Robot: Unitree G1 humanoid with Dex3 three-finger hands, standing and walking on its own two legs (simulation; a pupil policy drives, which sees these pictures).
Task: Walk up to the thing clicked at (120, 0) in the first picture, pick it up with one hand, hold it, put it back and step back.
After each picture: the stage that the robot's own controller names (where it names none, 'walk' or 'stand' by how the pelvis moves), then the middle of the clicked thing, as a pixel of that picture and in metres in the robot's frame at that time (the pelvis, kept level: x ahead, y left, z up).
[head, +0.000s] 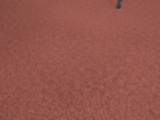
stand; (119, 2) +2.22 -0.53 -0.66
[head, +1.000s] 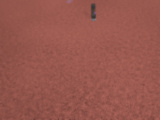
walk; (93, 12) +2.12 -0.02 -0.62
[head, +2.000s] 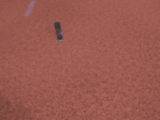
walk; (58, 32) +1.45 +0.33 -0.64
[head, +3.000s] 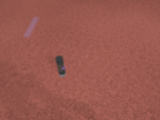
walk; (60, 66) +0.95 +0.28 -0.65
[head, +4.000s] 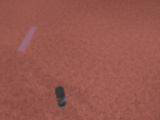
walk; (61, 98) +0.60 +0.19 -0.62
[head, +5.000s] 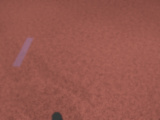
stand; out of the picture +0.41 +0.20 -0.63
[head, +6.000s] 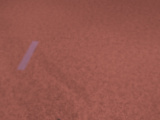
stand; out of the picture +0.38 +0.18 -0.66
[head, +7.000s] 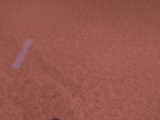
stand; out of the picture +0.38 +0.19 -0.66
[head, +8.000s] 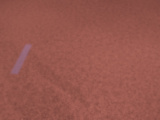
stand; out of the picture +0.37 +0.21 -0.66
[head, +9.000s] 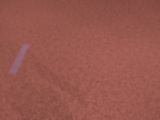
stand; out of the picture +0.37 +0.22 -0.66
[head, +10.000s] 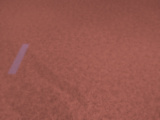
stand; out of the picture +0.37 +0.22 -0.66
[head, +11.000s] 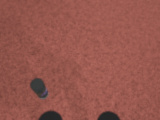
go down; (40, 89) +0.41 +0.22 -0.47
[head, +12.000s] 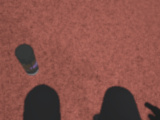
go down; (28, 62) +0.44 +0.25 -0.28
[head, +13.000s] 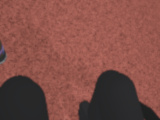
close in; out of the picture +0.43 +0.28 -0.19
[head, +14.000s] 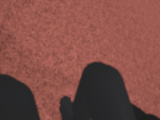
close; out of the picture +0.42 +0.31 -0.16
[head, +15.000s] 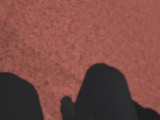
lift; out of the picture +0.39 +0.30 -0.16
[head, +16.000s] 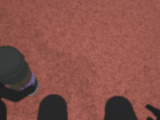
lift; (19, 77) +0.32 +0.21 +0.01
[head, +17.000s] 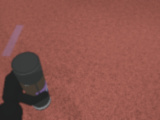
hold; (35, 85) +0.32 +0.17 +0.03
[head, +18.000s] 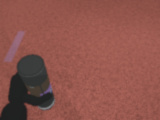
hold; (39, 86) +0.32 +0.16 +0.03
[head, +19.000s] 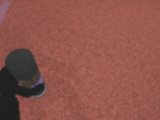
crouch; (30, 77) +0.36 +0.18 -0.01
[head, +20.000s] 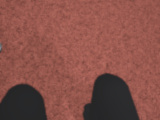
lower; out of the picture +0.47 +0.28 -0.06
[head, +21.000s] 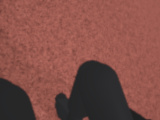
lower; out of the picture +0.43 +0.31 -0.16
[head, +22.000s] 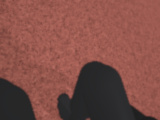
lower; out of the picture +0.42 +0.31 -0.16
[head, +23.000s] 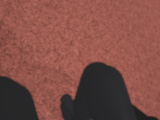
lower; out of the picture +0.40 +0.31 -0.16
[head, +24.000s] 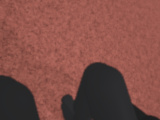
lower; out of the picture +0.40 +0.30 -0.16
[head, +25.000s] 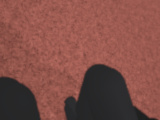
open; out of the picture +0.41 +0.28 -0.16
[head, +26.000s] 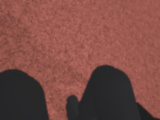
stand; out of the picture +0.40 +0.27 -0.17
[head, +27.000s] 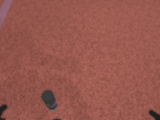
stand; (50, 101) +0.40 +0.19 -0.50
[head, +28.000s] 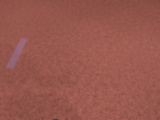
stand; out of the picture +0.37 +0.18 -0.60
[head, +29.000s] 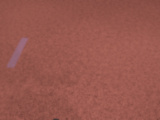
stand; out of the picture +0.37 +0.18 -0.60
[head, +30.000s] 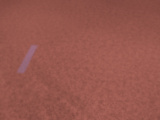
stand; out of the picture +0.40 +0.17 -0.65
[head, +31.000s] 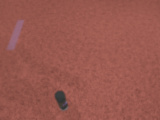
walk; (61, 101) +0.48 +0.19 -0.63
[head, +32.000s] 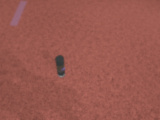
walk; (60, 67) +0.77 +0.17 -0.63
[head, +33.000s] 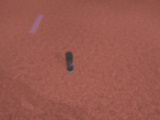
stand; (69, 62) +1.01 +0.18 -0.64
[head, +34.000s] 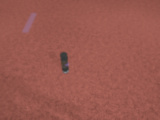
stand; (64, 63) +0.98 +0.20 -0.66
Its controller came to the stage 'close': yes
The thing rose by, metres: 0.68
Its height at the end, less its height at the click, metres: +0.00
